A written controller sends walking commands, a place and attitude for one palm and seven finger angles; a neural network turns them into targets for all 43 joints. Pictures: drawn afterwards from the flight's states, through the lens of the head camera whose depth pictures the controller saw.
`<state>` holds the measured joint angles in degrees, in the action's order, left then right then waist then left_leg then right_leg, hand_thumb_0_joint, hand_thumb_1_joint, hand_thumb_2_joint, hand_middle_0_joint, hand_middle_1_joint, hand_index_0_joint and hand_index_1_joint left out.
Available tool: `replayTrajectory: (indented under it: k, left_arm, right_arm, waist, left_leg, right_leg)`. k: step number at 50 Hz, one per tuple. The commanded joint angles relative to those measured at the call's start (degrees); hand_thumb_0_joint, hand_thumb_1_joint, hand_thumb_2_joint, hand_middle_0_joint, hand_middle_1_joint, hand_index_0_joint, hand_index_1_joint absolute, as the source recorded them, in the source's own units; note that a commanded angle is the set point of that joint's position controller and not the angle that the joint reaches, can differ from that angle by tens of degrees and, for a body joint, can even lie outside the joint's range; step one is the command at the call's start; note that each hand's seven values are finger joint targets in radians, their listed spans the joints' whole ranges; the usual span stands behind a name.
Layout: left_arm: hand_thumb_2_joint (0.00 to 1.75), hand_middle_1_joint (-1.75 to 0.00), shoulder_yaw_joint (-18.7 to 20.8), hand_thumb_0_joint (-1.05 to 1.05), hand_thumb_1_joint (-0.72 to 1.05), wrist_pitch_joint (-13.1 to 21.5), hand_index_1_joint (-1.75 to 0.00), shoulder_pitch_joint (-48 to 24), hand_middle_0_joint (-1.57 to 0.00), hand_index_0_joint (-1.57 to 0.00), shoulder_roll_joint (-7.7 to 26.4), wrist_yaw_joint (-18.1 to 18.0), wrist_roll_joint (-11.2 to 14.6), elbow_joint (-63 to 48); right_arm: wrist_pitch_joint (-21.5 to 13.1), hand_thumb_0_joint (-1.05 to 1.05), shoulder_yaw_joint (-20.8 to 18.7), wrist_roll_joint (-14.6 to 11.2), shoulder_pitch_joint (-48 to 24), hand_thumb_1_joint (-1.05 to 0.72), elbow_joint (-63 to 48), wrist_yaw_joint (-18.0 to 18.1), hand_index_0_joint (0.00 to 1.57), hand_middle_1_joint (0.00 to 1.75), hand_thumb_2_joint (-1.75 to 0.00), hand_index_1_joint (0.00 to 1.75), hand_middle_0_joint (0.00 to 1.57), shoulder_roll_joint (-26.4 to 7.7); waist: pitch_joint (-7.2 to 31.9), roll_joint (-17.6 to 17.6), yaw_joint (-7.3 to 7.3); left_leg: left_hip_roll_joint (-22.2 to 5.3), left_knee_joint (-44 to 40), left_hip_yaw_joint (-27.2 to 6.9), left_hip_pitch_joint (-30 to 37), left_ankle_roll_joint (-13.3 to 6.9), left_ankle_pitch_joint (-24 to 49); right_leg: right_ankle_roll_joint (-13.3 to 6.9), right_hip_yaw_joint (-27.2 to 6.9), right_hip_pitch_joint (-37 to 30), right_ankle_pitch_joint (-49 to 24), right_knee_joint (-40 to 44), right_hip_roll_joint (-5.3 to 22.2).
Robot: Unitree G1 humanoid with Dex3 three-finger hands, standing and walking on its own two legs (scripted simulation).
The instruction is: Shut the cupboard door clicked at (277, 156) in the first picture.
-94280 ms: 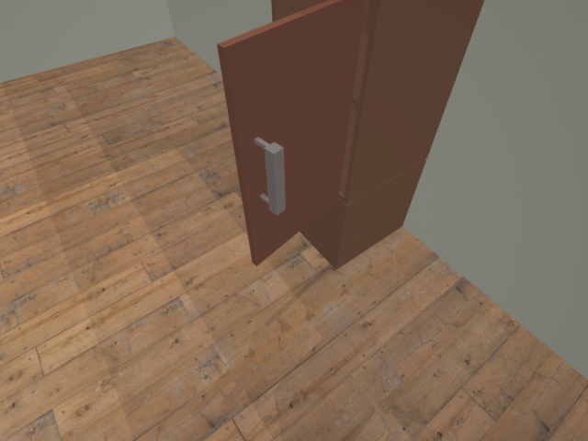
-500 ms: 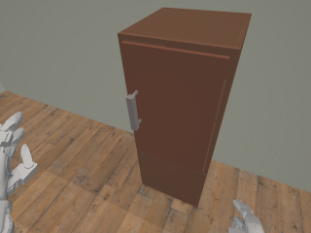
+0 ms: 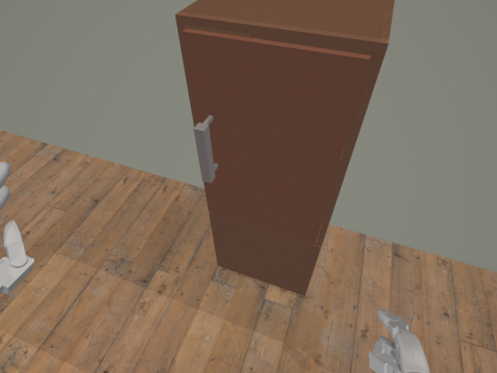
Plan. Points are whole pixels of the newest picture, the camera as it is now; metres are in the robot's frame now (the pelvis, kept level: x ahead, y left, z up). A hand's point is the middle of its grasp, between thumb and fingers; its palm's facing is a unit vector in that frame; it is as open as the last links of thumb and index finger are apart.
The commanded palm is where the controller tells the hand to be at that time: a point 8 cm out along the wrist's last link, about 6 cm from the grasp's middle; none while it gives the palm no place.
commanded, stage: step back with the hand held close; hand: left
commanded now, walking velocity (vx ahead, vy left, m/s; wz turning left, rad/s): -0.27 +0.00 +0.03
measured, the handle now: (209, 149) +0.63 +0.14 -0.02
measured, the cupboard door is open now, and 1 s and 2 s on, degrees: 0 0 0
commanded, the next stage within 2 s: stop stepping back and stand still in 0.78 s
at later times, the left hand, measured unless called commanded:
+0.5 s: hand out of the picture +0.09 +0.25 +0.17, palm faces +0.53 -0.73 -0.44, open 7.4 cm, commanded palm +0.03 +0.29 +0.18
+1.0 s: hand out of the picture +0.01 +0.20 +0.17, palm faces +0.33 -0.80 -0.50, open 7.4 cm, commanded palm -0.05 +0.26 +0.18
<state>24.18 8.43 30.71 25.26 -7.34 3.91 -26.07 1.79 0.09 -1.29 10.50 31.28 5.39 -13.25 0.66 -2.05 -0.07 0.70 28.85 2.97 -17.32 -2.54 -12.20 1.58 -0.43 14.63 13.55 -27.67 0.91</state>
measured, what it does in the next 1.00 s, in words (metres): walks backwards: left foot, then right foot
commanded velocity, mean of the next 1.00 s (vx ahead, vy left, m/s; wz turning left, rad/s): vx -0.27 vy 0.01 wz -0.04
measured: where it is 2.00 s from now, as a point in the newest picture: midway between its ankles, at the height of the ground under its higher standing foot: outside the picture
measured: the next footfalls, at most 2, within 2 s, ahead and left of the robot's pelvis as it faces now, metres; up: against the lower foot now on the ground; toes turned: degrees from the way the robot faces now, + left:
left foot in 0.58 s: -0.02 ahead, +0.09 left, +0.00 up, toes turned +6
right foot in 0.80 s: -0.19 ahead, -0.14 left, +0.00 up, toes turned +2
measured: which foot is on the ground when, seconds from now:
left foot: down 0.00-0.42, up 0.44-0.56, down 0.58-0.90, up 0.92-1.00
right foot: down 0.00-0.58, up 0.60-0.78, down 0.80-1.00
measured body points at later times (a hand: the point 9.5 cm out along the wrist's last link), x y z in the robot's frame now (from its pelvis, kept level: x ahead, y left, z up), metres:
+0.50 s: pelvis -0.08 -0.02 -0.01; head -0.08 -0.01 +0.44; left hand +0.05 +0.29 +0.20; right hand +0.09 -0.25 -0.10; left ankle -0.02 +0.09 -0.71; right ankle -0.01 -0.14 -0.74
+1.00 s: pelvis -0.20 -0.04 -0.01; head -0.19 -0.02 +0.44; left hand -0.01 +0.25 +0.20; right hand -0.03 -0.28 -0.08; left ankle -0.14 +0.07 -0.72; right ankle -0.23 -0.14 -0.74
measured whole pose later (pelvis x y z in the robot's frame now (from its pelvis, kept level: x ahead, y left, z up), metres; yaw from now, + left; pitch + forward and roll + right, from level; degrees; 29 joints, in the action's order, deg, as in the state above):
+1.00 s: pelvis -0.20 -0.04 -0.01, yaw -2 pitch +3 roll -1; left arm 24.5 14.2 33.4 27.5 -7.4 2.4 -30.5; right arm -3.6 0.8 -0.9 10.6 35.2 3.7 -10.7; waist 3.7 0.7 1.6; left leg -2.1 40.6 0.6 -27.7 0.7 -16.9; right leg -2.2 -1.8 15.1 18.6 -30.7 -4.8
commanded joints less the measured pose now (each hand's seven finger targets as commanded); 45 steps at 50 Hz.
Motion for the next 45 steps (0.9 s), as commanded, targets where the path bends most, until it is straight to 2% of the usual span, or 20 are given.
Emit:
replayTrajectory:
  k: [1,6,12,16,18,21,24,27,28,29,30,31,32,35,37,40,42,43,44,45]
  left_arm:
    - [0.9,-0.3,8.58,0.0,0.9,4.07,-0.3,1.0,-0.2,-0.2,10.13,-1.34,0.03,-8.54]
    - [0.9,-0.3,8.46,0.0,0.9,6.29,-0.3,-2.38,-0.2,-0.2,10.15,-1.59,-1.21,-10.45]
    - [0.9,-0.3,7.06,0.0,0.9,8.68,-0.3,-7.54,-0.2,-0.2,8.32,-1.95,-2.98,-14.12]
    - [0.9,-0.3,9.84,0.0,0.9,9.7,-0.3,-5.77,-0.2,-0.2,10.81,-2.08,-3.36,-13.87]
    - [0.9,-0.3,8.92,0.0,0.9,10.3,-0.3,-3.79,-0.2,-0.2,9.74,-2.11,-2.46,-13.79]
    - [0.9,-0.3,8.85,0.0,0.9,9.64,-0.3,-3.59,-0.2,-0.2,11.24,-3.18,-1.26,-12.76]
    - [0.9,-0.3,7.03,0.0,0.9,8.83,-0.3,-6.69,-0.2,-0.2,10.4,-3.73,-1.6,-11.51]
    - [0.9,-0.3,6.3,0.0,0.9,8.83,-0.3,-6.91,-0.2,-0.2,9.79,-3.7,-1.38,-10.14]
    - [0.9,-0.3,6.08,0.0,0.9,9.41,-0.3,-7.0,-0.2,-0.2,9.36,-3.58,-1.29,-12.36]
    - [0.9,-0.3,7.83,0.0,0.9,9.91,-0.3,-7.12,-0.2,-0.2,9.82,-3.78,-1.73,-13.76]
    - [0.9,-0.3,8.95,0.0,0.9,9.94,-0.3,-7.2,-0.2,-0.2,10.29,-3.75,-1.56,-13.83]
    - [0.9,-0.3,10.28,0.0,0.9,10.91,-0.3,-4.73,-0.2,-0.2,11.44,-3.26,-1.32,-12.74]
    - [0.9,-0.3,10.59,0.0,0.9,10.64,-0.3,-3.75,-0.2,-0.2,10.51,-2.95,-1.23,-14.04]
    - [0.9,-0.3,8.72,0.0,0.9,10.21,-0.3,-2.7,-0.2,-0.2,8.58,-2.19,-0.69,-18.57]
    - [0.9,-0.3,7.31,0.0,0.9,10.29,-0.3,-1.95,-0.2,-0.2,7.89,-1.85,-0.52,-19.14]
    - [0.9,-0.3,7.17,0.0,0.9,10.55,-0.3,-3.96,-0.2,-0.2,8.58,-1.63,-0.7,-17.57]
    - [0.9,-0.3,7.32,0.0,0.9,10.76,-0.3,-4.41,-0.2,-0.2,9.53,-1.56,-1.35,-16.16]
    - [0.9,-0.3,8.14,0.0,0.9,10.74,-0.3,-5.37,-0.2,-0.2,11.23,-1.7,-1.05,-15.99]
    - [0.9,-0.3,7.95,0.0,0.9,10.29,-0.3,-4.67,-0.2,-0.2,11.23,-1.85,-0.52,-15.69]
    - [0.9,-0.3,10.03,0.0,0.9,9.76,-0.3,-0.53,-0.2,-0.2,12.71,-2.12,-0.37,-14.03]
  right_arm:
    - [-3.17,0.0,-3.34,0.49,-5.07,-0.9,-8.96,0.45,0.2,0.3,-0.9,0.3,0.2,-8.19]
    - [-4.74,0.0,-3.06,0.34,-5.0,-0.9,-9.18,0.5,0.2,0.3,-0.9,0.3,0.2,-8.49]
    - [-7.84,0.0,-2.75,1.01,-3.63,-0.9,-8.4,0.71,0.2,0.3,-0.9,0.3,0.2,-8.4]
    - [-9.38,0.0,-3.55,1.16,-2.76,-0.9,-7.87,0.24,0.2,0.3,-0.9,0.3,0.2,-8.56]
    - [-9.7,0.0,-3.34,1.14,-2.18,-0.9,-7.71,-0.31,0.2,0.3,-0.9,0.3,0.2,-6.89]
    - [-8.89,0.0,-4.0,1.85,-0.98,-0.9,-4.53,-1.77,0.2,0.3,-0.9,0.3,0.2,-5.61]
    - [-8.26,0.0,-3.03,1.62,-2.16,-0.9,-4.13,-1.59,0.2,0.3,-0.9,0.3,0.2,-4.18]
    - [-8.11,0.0,-2.52,1.0,-2.0,-0.9,-3.17,-0.58,0.2,0.3,-0.9,0.3,0.2,-5.41]
    - [-8.48,0.0,-2.95,0.84,-2.79,-0.9,-4.11,-0.09,0.2,0.3,-0.9,0.3,0.2,-7.4]
    - [-9.18,0.0,-3.24,1.21,-3.61,-0.9,-4.84,0.35,0.2,0.3,-0.9,0.3,0.2,-7.94]
    - [-9.78,0.0,-3.53,1.72,-2.54,-0.9,-4.35,0.29,0.2,0.3,-0.9,0.3,0.2,-6.11]
    - [-10.48,0.0,-4.33,1.24,-2.2,-0.9,-3.94,-0.29,0.2,0.3,-0.9,0.3,0.2,-6.42]
    - [-10.85,0.0,-4.66,1.85,-2.77,-0.9,-4.91,-0.55,0.2,0.3,-0.9,0.3,0.2,-6.81]
    - [-11.7,0.0,-4.29,1.88,-2.98,-0.9,-4.1,-1.36,0.2,0.3,-0.9,0.3,0.2,-6.34]
    - [-12.56,0.0,-3.63,1.95,-3.36,-0.9,-3.5,-1.58,0.2,0.3,-0.9,0.3,0.2,-6.19]
    - [-13.05,0.0,-3.12,2.68,-2.86,-0.9,-1.11,-1.69,0.2,0.3,-0.9,0.3,0.2,-7.01]
    - [-11.97,0.0,-3.32,2.33,-2.21,-0.9,-0.75,-1.64,0.2,0.3,-0.9,0.3,0.2,-5.91]
    - [-11.22,0.0,-3.23,2.0,-3.18,-0.9,-1.39,-1.39,0.2,0.3,-0.9,0.3,0.2,-5.12]
    - [-10.68,0.0,-3.51,1.08,-2.94,-0.9,-2.55,-1.19,0.2,0.3,-0.9,0.3,0.2,-4.46]
    - [-10.05,0.0,-3.49,0.46,-3.69,-0.9,-4.37,-1.09,0.2,0.3,-0.9,0.3,0.2,-4.4]
  waist:
    - [6.78,-2.34,-0.57]
    - [3.39,-4.01,0.01]
    - [3.13,-9.89,0.05]
    - [3.94,-7.78,0.0]
    - [2.99,-0.68,0.34]
    - [4.54,11.11,0.41]
    - [4.08,12.62,0.65]
    - [0.36,4.13,1.49]
    - [0.43,-7.93,1.11]
    - [2.56,-15.75,0.24]
    - [5.01,-12.73,-0.12]
    - [9.32,-12.05,0.11]
    - [8.62,-12.08,-0.13]
    - [9.1,-7.92,-0.52]
    - [9.87,-8.94,-0.09]
    - [10.77,-10.52,0.11]
    - [14.61,-4.13,0.59]
    - [18.02,-0.4,0.94]
    - [19.72,5.41,1.45]
    - [18.58,9.6,0.71]
  left_leg:
    - [-7.46,-9.44,-7.29,-8.41,-0.66,1.36]
    - [-7.99,-12.91,-9.74,-20.31,-2.51,-20.61]
    - [-11.23,-16.96,-13.41,-30.39,-4.31,-31.58]
    - [-9.31,-10.41,-10.61,-28.27,-3.63,-31.07]
    - [-4.84,-0.86,-6.27,-21.39,-1.24,-24.44]
    - [0.33,20.98,-1.5,-5.7,3.69,-11.88]
    - [-1.23,21.74,-3.16,-6.53,2.95,-12.85]
    - [-1.89,-1.66,-4.16,-0.57,1.94,-5.89]
    - [-9.03,-9.46,-12.36,-5.69,-1.08,-4.62]
    - [-17.53,-14.48,-19.71,-15.8,-4.41,-5.37]
    - [-19.34,-14.07,-18.87,-15.21,-5.88,-1.05]
    - [-20.56,-17.46,-18.86,-17.82,-6.19,-13.45]
    - [-20.76,-16.47,-20.37,-20.04,-7.22,-15.62]
    - [-17.47,-8.1,-12.31,-10.47,-5.16,3.43]
    - [-16.3,-6.9,-11.66,-5.12,-3.44,8.99]
    - [-14.98,-4.12,-9.99,1.37,-1.92,20.34]
    - [-11.86,1.7,-5.05,5.53,0.56,28.63]
    - [-9.38,4.02,-0.95,7.56,2.41,26.98]
    - [-5.77,7.62,1.43,7.04,3.61,19.39]
    - [-3.4,10.74,1.5,1.63,3.77,5.61]
  right_leg:
    - [-0.67,-0.85,-9.77,-11.47,-1.64,-0.1]
    - [-0.31,-1.57,-12.89,-4.15,-3.33,-1.24]
    - [0.33,0.12,-18.59,-1.62,-12.58,-4.19]
    - [-0.86,-3.66,-15.11,-0.12,-10.01,-3.61]
    - [-3.25,-10.67,-4.03,4.22,-1.19,0.98]
    - [-10.25,-24.31,13.63,11.03,14.62,14.7]
    - [-9.65,-18.1,11.56,3.78,12.12,14.33]
    - [-3.78,-7.44,14.26,1.58,3.52,5.16]
    - [-1.25,-4.0,11.58,3.3,-6.65,-0.78]
    - [0.24,-0.58,2.0,3.63,-17.92,-4.73]
    - [-0.25,-2.16,0.9,8.32,-24.24,-5.04]
    - [-0.25,-2.81,-3.78,11.28,-29.75,-6.03]
    - [-0.23,-3.02,-3.75,10.85,-30.82,-5.49]
    - [-0.33,-1.09,-1.55,8.52,-17.32,-4.12]
    - [-0.14,0.32,-0.62,6.83,-9.73,-4.36]
    - [0.01,0.26,-0.74,-4.0,0.45,-4.11]
    - [-1.14,-3.46,-1.62,-25.3,2.25,0.12]
    - [-1.2,-5.7,-2.16,-34.42,1.65,3.18]
    - [1.07,-7.62,-2.7,-45.34,2.16,6.52]
    - [2.06,-9.11,-5.37,-52.37,1.67,9.72]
